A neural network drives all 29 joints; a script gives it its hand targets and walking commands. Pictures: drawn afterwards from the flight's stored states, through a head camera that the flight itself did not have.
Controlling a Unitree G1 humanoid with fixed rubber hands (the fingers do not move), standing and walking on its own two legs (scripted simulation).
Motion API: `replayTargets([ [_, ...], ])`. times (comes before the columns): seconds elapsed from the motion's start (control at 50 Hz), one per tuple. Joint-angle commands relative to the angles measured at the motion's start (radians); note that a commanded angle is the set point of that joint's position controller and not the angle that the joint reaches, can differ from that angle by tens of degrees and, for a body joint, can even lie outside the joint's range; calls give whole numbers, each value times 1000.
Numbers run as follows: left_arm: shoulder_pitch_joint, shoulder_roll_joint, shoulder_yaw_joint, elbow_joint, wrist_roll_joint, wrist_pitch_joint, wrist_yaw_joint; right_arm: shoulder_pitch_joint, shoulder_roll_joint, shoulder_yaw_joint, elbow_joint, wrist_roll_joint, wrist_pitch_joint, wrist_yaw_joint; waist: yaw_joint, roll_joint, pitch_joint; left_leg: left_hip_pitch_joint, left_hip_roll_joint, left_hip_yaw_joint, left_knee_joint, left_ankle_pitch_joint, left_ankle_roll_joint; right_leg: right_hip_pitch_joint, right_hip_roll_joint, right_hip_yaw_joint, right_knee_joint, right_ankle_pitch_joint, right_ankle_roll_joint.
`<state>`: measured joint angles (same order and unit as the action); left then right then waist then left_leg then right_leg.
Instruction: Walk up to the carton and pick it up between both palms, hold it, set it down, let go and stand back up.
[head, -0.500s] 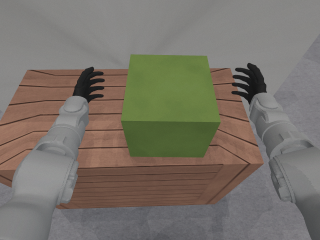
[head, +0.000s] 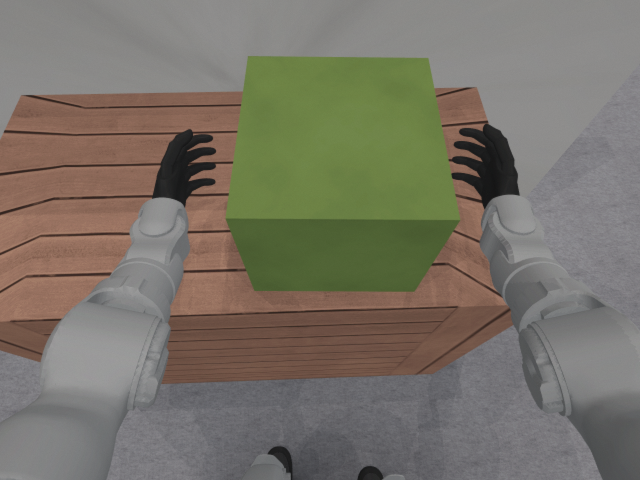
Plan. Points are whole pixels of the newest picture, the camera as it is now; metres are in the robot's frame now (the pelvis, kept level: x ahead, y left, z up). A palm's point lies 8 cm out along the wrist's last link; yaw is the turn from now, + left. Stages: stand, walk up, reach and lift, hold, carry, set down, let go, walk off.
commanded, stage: reach and lift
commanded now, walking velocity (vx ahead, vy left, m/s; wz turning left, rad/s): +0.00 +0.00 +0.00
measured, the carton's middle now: (336, 181) +0.50 +0.02 +0.00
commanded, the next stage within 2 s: none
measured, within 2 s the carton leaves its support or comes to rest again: neither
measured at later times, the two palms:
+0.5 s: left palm (197, 187) +0.45 +0.19 +0.05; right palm (472, 192) +0.46 -0.14 +0.05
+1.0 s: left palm (199, 192) +0.45 +0.19 +0.05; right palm (470, 191) +0.46 -0.14 +0.05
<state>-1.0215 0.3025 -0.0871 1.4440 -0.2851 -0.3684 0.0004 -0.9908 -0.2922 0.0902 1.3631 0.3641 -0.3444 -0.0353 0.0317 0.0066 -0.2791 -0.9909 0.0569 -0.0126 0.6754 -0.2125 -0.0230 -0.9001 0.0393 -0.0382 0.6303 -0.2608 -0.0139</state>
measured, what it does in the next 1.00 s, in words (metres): stands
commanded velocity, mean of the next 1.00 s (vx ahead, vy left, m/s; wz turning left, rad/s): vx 0.00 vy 0.00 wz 0.00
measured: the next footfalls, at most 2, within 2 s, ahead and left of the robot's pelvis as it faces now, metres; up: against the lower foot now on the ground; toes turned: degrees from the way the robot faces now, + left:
none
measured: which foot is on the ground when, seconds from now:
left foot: down 0.00-1.00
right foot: down 0.00-1.00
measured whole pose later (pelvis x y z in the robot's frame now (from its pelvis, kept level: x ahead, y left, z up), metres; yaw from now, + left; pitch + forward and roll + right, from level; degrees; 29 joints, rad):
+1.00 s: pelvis -0.01 +0.01 +0.01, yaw -1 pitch +27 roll -2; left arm -1.05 0.17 0.16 1.48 -0.07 -0.39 0.09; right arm -1.02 -0.16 -0.21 1.37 0.06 -0.30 -0.09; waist 0.03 0.00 -0.24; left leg -0.90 0.04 0.02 0.64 -0.20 0.00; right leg -0.83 0.02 -0.01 0.62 -0.25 0.01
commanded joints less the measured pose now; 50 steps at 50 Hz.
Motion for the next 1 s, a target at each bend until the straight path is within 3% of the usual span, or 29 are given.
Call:
replayTargets([
  [0.0, -398, 119, 62, -133, 28, -45, 11, -362, -139, 29, -146, 25, -47, 1, 32, 15, -772, 620, -29, 54, 61, 515, -58, 290, 2, -15, -6, 453, 49],
  [0.04, -353, 110, 78, -126, 27, -50, 6, -389, -127, 44, -153, 22, -32, 4, 51, -24, -754, 555, -37, 58, 34, 466, -41, 364, -15, 13, -2, 487, 61],
  [0.06, -383, 102, 63, -131, 33, -58, 6, -408, -139, 27, -128, 19, -31, 1, 18, -22, -733, 539, -41, 52, 45, 465, -46, 347, -17, 3, 21, 511, 66],
  [0.08, -380, 111, 71, -112, 25, -58, 7, -391, -115, 46, -134, 25, -21, -1, 46, -27, -705, 500, -45, 56, 37, 424, -34, 356, -20, 15, 17, 467, 67],
  [0.1, -387, 85, 46, -134, 27, -65, 7, -381, -86, 34, -112, 12, -16, -5, 12, -29, -680, 511, -38, 51, 26, 404, -35, 350, -23, 6, 6, 430, 64],
  [0.14, -409, 81, 77, -151, 24, -75, 7, -422, -74, 40, -168, 0, -18, -5, 48, -49, -709, 489, -45, 57, 33, 401, -28, 375, -29, 23, 14, 435, 61],
  [0.16, -415, 79, 66, -151, 13, -79, 7, -432, -78, 13, -191, -10, -12, -7, 21, -57, -712, 495, -45, 58, 24, 377, -26, 357, -23, 14, 6, 402, 62],
  [0.22, -443, 74, 79, -106, 12, -85, 12, -452, -29, -5, -214, -49, 5, -14, 7, -99, -678, 471, -45, 57, 7, 295, -2, 339, -26, 12, -7, 312, 68],
  [0.28, -464, 64, 82, -106, 43, -83, 21, -438, -33, -66, -197, -85, 8, -26, -7, -33, -723, 498, -42, 49, 1, 296, -18, 321, -24, 3, -17, 285, 55],
  [0.32, -440, 44, 105, -49, 79, -61, 29, -443, -38, -88, -137, -119, 12, -32, -5, -32, -662, 530, -37, 50, 11, 307, -27, 295, -23, 3, -25, 283, 48],
  [0.34, -450, 24, 115, -87, 73, -66, 31, -465, -30, -110, -154, -137, 5, -38, -18, -56, -689, 532, -35, 57, 14, 313, -33, 295, -19, -6, -25, 279, 49],
  [0.4, -462, 46, 133, -49, 73, -58, 48, -488, -12, -154, -207, -182, 10, -54, -8, -58, -730, 476, -35, 59, 21, 273, -28, 329, -25, 3, -7, 282, 50],
  [0.46, -451, 5, 121, -68, 106, -54, 59, -452, 4, -150, -146, -156, 9, -45, -1, 13, -723, 590, -32, 45, 5, 363, -45, 269, -13, -21, -21, 294, 43],
  [0.48, -439, 0, 143, -72, 128, -49, 61, -434, 15, -141, -141, -161, 4, -43, 12, 2, -701, 601, -32, 54, 22, 379, -46, 271, -12, -15, -26, 301, 41],
  [0.5, -485, -4, 142, -112, 156, -47, 65, -459, 17, -155, -122, -182, 5, -42, -1, 57, -711, 639, -30, 59, 32, 405, -54, 241, -16, -20, -22, 309, 36],
  [0.54, -482, -31, 153, -79, 157, -40, 78, -494, 16, -161, -126, -165, 1, -35, 28, 71, -690, 632, -33, 52, 39, 415, -60, 191, -10, -27, -29, 267, 29],
  [0.56, -483, -43, 151, -122, 165, -46, 85, -445, 17, -178, -102, -184, 1, -34, 6, 76, -679, 652, -33, 48, 30, 427, -64, 222, -3, -30, -44, 277, 25],
  [0.6, -497, -60, 153, -165, 173, -42, 96, -492, 10, -200, -126, -188, -13, -32, 4, 97, -711, 705, -20, 33, 36, 446, -79, 162, 0, -46, -50, 251, 17],
  [0.64, -476, -74, 152, -130, 169, -34, 103, -470, 19, -191, -103, -184, 4, -29, 7, 77, -702, 692, -23, 42, 39, 440, -74, 170, 2, -41, -49, 251, 16],
  [0.66, -468, -85, 150, -127, 165, -41, 96, -453, 35, -190, -107, -208, 1, -32, -1, 35, -697, 684, -24, 46, 38, 446, -64, 191, -6, -30, -57, 283, 25],
  [0.7, -470, -75, 155, -140, 179, -43, 98, -469, 44, -207, -124, -212, 0, -32, -7, 39, -709, 678, -27, 41, 17, 415, -62, 208, -2, -42, -47, 276, 33],
  [0.72, -453, -92, 164, -134, 180, -45, 99, -477, 40, -203, -126, -216, -2, -27, 12, 43, -692, 679, -27, 39, 20, 422, -66, 211, -5, -34, -49, 266, 28],
  [0.76, -477, -76, 168, -155, 192, -52, 100, -472, 49, -224, -142, -233, -3, -25, 0, 34, -714, 680, -34, 51, 31, 437, -57, 230, -4, -33, -51, 291, 27],
  [0.78, -455, -121, 171, -150, 187, -52, 91, -473, 97, -205, -126, -239, 1, -23, 18, 9, -704, 656, -36, 49, 29, 421, -50, 251, -4, -37, -45, 283, 29],
  [0.82, -490, -105, 181, -132, 199, -55, 86, -465, 104, -245, -120, -282, 11, -26, -11, 6, -668, 608, -39, 56, 9, 346, -42, 280, -15, -23, -56, 252, 32],
  [0.84, -471, -132, 187, -115, 205, -56, 78, -455, 131, -242, -109, -287, 21, -18, 3, -10, -662, 598, -38, 58, 5, 349, -38, 299, -18, -20, -41, 259, 38],
  [0.86, -477, -149, 197, -93, 211, -61, 66, -486, 149, -250, -155, -304, 16, -15, -9, -35, -663, 586, -44, 62, 5, 330, -32, 308, -23, -17, -44, 269, 35],
  [0.94, -446, -134, 246, -112, 266, -79, 62, -450, 167, -288, -143, -359, 0, -10, 4, -16, -660, 601, -39, 65, -6, 386, -39, 359, -27, -12, -39, 339, 38],
  [0.98, -470, -253, 240, -89, 313, -80, 19, -453, 322, -299, -132, -422, -2, 15, -11, -19, -632, 593, -50, 80, -24, 394, -29, 371, -32, -11, -56, 357, 40],
])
